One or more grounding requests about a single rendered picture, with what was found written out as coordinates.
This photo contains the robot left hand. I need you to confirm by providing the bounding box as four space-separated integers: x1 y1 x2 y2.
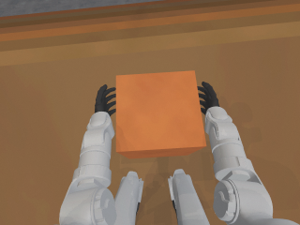
95 84 116 116

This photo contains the left robot thigh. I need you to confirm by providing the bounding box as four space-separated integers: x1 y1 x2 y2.
113 175 144 225

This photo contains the carton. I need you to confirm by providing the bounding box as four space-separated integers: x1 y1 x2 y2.
115 70 207 159

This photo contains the robot right hand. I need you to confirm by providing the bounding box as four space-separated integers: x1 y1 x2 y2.
197 82 219 114

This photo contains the right robot forearm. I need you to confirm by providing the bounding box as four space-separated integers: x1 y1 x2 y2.
204 106 273 216

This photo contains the robot thigh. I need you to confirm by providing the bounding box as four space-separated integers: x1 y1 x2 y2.
113 175 144 225
168 172 210 225

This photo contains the left robot upper arm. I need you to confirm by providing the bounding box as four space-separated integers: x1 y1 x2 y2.
55 187 117 225

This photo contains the right robot upper arm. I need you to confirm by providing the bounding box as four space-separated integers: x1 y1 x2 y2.
213 178 299 225

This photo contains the right robot thigh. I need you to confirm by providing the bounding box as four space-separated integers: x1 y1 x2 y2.
168 172 210 225

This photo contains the left robot forearm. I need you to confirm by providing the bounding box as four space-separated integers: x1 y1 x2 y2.
59 112 115 223

